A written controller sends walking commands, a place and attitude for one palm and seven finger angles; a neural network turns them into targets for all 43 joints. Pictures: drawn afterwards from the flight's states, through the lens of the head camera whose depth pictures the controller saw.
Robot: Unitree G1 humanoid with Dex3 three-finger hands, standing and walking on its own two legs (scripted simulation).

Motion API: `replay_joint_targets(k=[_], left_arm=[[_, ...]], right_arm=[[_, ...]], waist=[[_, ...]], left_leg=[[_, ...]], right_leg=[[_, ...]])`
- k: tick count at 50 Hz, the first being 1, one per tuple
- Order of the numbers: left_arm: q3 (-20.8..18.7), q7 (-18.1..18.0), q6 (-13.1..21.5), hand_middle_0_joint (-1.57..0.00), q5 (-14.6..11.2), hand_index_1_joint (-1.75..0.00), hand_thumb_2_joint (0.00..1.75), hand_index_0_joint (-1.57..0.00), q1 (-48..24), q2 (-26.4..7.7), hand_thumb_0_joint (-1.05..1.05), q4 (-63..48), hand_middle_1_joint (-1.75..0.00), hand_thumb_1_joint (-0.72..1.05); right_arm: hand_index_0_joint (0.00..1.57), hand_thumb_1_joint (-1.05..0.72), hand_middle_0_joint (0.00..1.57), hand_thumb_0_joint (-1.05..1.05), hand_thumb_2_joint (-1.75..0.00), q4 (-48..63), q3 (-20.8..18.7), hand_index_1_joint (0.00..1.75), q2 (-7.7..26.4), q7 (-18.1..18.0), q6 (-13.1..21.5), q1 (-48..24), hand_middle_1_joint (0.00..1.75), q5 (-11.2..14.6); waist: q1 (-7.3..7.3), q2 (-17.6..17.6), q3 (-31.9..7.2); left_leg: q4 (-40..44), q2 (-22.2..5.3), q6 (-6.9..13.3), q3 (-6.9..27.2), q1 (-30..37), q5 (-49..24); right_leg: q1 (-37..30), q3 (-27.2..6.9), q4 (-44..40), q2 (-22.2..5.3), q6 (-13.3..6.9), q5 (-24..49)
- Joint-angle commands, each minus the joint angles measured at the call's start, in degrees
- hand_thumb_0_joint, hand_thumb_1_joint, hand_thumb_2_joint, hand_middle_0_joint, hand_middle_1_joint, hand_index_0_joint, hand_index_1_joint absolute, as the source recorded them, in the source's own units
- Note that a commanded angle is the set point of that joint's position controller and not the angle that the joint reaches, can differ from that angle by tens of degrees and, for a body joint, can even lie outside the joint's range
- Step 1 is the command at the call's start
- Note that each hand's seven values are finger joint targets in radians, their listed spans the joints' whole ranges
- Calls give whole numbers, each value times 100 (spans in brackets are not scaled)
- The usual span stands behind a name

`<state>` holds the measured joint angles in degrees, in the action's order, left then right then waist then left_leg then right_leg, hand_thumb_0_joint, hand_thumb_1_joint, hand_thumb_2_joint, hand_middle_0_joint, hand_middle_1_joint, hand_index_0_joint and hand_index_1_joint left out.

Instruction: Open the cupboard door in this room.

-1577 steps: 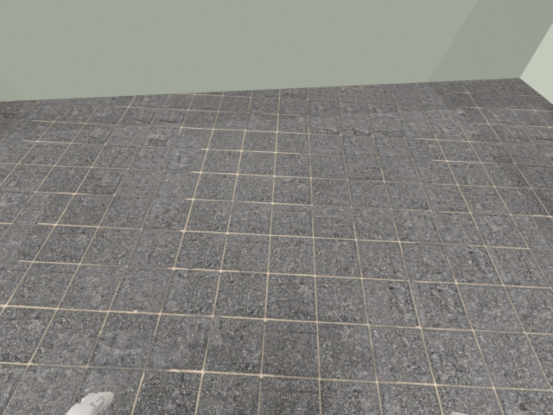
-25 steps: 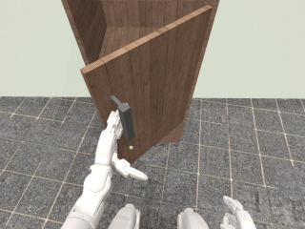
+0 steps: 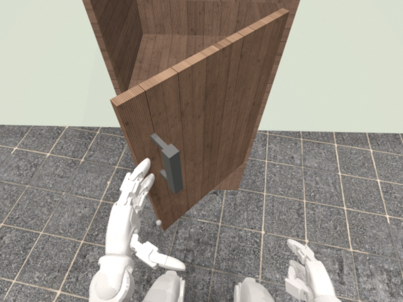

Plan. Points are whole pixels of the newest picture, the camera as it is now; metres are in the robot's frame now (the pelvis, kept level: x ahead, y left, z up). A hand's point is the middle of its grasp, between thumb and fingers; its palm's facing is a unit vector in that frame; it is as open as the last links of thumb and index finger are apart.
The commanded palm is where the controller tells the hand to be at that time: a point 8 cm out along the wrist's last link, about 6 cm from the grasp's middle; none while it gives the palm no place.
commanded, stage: slide the hand sideways off the handle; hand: left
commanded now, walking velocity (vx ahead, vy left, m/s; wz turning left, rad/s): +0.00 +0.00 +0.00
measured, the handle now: (166, 165) +0.36 +0.10 +0.05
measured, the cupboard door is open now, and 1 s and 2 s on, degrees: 44 44 44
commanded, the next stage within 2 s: draw the hand back to the body in 0.48 s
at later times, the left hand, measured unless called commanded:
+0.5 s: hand (132, 244) +0.21 +0.14 +0.04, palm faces +0.02 -1.00 -0.05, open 16.3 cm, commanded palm +0.19 +0.19 +0.04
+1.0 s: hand (96, 241) +0.20 +0.17 +0.10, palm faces +0.03 -1.00 -0.06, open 16.3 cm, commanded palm +0.17 +0.23 +0.12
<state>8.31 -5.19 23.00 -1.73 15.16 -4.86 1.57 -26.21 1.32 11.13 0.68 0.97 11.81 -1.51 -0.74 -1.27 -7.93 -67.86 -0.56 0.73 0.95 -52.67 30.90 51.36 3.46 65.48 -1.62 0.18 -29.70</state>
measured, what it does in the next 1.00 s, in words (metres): stands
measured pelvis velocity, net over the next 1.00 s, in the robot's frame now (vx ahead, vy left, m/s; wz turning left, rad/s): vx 0.01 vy -0.01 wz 0.01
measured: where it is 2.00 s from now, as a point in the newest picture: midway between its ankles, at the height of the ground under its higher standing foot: outside the picture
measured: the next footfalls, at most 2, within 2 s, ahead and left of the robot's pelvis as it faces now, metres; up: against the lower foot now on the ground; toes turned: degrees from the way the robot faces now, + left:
none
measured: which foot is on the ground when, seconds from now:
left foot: down 0.00-1.00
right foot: down 0.00-1.00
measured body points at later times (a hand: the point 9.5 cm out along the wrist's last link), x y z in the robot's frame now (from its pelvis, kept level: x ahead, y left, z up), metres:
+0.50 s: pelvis +0.00 -0.02 -0.01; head +0.08 -0.01 +0.43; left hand +0.21 +0.19 +0.04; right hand +0.19 -0.25 -0.09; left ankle +0.02 +0.11 -0.65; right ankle +0.02 -0.13 -0.65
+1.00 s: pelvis +0.01 -0.01 +0.02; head +0.03 +0.00 +0.47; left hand +0.19 +0.23 +0.11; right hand +0.19 -0.23 -0.04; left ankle +0.02 +0.11 -0.65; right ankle +0.02 -0.13 -0.65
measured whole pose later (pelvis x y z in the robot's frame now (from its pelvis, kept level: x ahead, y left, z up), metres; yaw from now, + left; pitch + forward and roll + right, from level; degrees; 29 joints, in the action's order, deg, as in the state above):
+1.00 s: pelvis +0.01 -0.01 +0.02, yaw +1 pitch +11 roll -3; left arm -6.5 9.7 13.6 -14.4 31.4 -13.7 -15.3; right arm -24.3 2.3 12.8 -4.2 5.0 16.3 1.6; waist -0.3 -2.8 -8.7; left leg -61.6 -1.3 0.0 2.7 -43.1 29.2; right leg 40.8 5.1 57.8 -0.5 -0.4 -27.7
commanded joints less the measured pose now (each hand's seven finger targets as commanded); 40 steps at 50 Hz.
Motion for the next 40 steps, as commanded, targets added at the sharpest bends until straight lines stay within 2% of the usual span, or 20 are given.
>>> replay_joint_targets(k=[1,5,7,8,10,11,14,15,17,19,20,23,26,29,33,34,37,38,39,40], left_arm=[[57,255,507,-15,-46,-30,30,-15,-109,41,0,-1519,-30,-50],[-307,461,380,-15,-132,-30,30,-15,549,-272,0,-1690,-30,-50],[-365,501,335,-15,-170,-30,30,-15,474,-331,0,-1795,-30,-50],[-484,504,331,-15,-210,-30,30,-15,513,-400,0,-1831,-30,-50],[-586,513,396,-15,-273,-30,30,-15,409,-441,0,-1960,-30,-50],[-694,522,436,-15,-332,-30,30,-15,585,-487,0,-2001,-30,-50],[-931,639,542,-15,-475,-30,30,-15,654,-656,0,-2069,-30,-50],[-953,705,578,-15,-521,-30,30,-15,676,-676,0,-2114,-30,-50],[-1032,873,577,-15,-625,-30,30,-15,992,-711,0,-2045,-30,-50],[-1080,1049,539,-15,-713,-30,30,-15,1176,-756,0,-2069,-30,-50],[-1132,1138,474,-15,-764,-30,30,-15,1316,-794,0,-1973,-30,-50],[-1348,1317,378,-15,-920,-30,30,-15,1296,-945,0,-2003,-30,-50],[-1282,1409,408,-15,-1033,-30,30,-15,1244,-843,0,-2135,-30,-50],[-1300,1371,501,-15,-1033,-30,30,-15,1093,-889,0,-2231,-30,-50],[-1698,1267,471,-15,-1045,-30,30,-15,1204,-1402,0,-2992,-30,-50],[-1641,1263,384,-15,-1052,-30,30,-15,1373,-1330,0,-3074,-30,-50],[-1723,1268,-6,-15,-1142,-30,30,-15,1551,-1282,0,-2881,-30,-50],[-1782,1283,-151,-15,-1182,-30,30,-15,1558,-1287,0,-2712,-30,-50],[-1760,1313,-267,-15,-1193,-30,30,-15,1541,-1247,0,-2651,-30,-50],[-1751,1329,-362,-15,-1222,-30,30,-15,1468,-1234,0,-2639,-30,-50]], right_arm=[[20,-90,20,0,-90,865,-329,30,691,-100,366,-103,30,33],[20,-90,20,0,-90,958,-354,30,702,-122,355,-74,30,52],[20,-90,20,0,-90,1000,-346,30,701,-150,352,-86,30,57],[20,-90,20,0,-90,1006,-339,30,700,-173,356,-78,30,59],[20,-90,20,0,-90,985,-347,30,688,-209,394,-115,30,54],[20,-90,20,0,-90,1000,-350,30,677,-226,414,-112,30,56],[20,-90,20,0,-90,952,-357,30,693,-271,464,-106,30,64],[20,-90,20,0,-90,925,-358,30,697,-277,489,-90,30,67],[20,-90,20,0,-90,928,-370,30,712,-288,512,-58,30,88],[20,-90,20,0,-90,935,-387,30,727,-309,540,-77,30,111],[20,-90,20,0,-90,944,-385,30,739,-313,529,-66,30,128],[20,-90,20,0,-90,942,-408,30,774,-360,549,-105,30,151],[20,-90,20,0,-90,956,-407,30,773,-378,623,-116,30,162],[20,-90,20,0,-90,947,-401,30,789,-397,693,-119,30,142],[20,-90,20,0,-90,1056,-403,30,784,-438,704,-47,30,182],[20,-90,20,0,-90,1099,-386,30,757,-436,689,-35,30,209],[20,-90,20,0,-90,1109,-359,30,745,-473,604,-15,30,282],[20,-90,20,0,-90,1101,-351,30,757,-493,575,-29,30,303],[20,-90,20,0,-90,1114,-325,30,773,-505,567,-68,30,319],[20,-90,20,0,-90,1127,-306,30,791,-512,570,-69,30,327]], waist=[[165,154,-1432],[53,147,-1526],[117,230,-1391],[87,171,-1345],[114,212,-1393],[71,162,-1402],[74,134,-1473],[84,32,-1526],[74,126,-1521],[63,52,-1580],[55,49,-1440],[90,260,-1435],[109,72,-1332],[133,96,-1294],[-47,-276,-1691],[-66,-378,-1680],[27,-128,-1238],[77,116,-1093],[84,13,-892],[112,88,-757]], left_leg=[[1019,101,-56,198,957,-1472],[956,121,-58,146,867,-1628],[909,134,-39,137,757,-1471],[906,145,-36,152,690,-1455],[823,154,-29,135,633,-1335],[800,161,-28,118,613,-1307],[704,172,-20,90,517,-1307],[674,176,-23,92,545,-1341],[651,177,-19,75,470,-1335],[617,181,-14,60,445,-1382],[644,186,-19,61,383,-1329],[566,184,-5,94,236,-1283],[517,193,-16,93,235,-1216],[456,179,-8,120,202,-1128],[744,182,2,96,644,-1287],[861,196,2,73,777,-1304],[1098,196,6,77,848,-1136],[1150,182,11,112,781,-1000],[1226,190,4,99,775,-872],[1308,181,0,118,812,-745]], right_leg=[[-848,44,-704,206,-245,1459],[-1006,14,-648,203,-244,1694],[-939,2,-679,198,-223,1606],[-960,-16,-682,211,-238,1561],[-914,-47,-667,199,-218,1480],[-908,-61,-683,207,-216,1448],[-982,-123,-682,211,-207,1479],[-946,-134,-663,217,-209,1525],[-1025,-159,-690,216,-194,1549],[-1077,-187,-689,209,-184,1618],[-1084,-191,-728,213,-185,1559],[-1136,-244,-754,217,-168,1466],[-958,-242,-729,202,-158,1361],[-777,-223,-689,216,-170,1128],[-1157,-215,-804,245,-212,1170],[-1242,-194,-888,241,-204,1212],[-1385,-150,-1237,268,-148,1053],[-1425,-168,-1385,279,-132,813],[-1383,-168,-1481,260,-120,629],[-1347,-146,-1576,258,-110,430]])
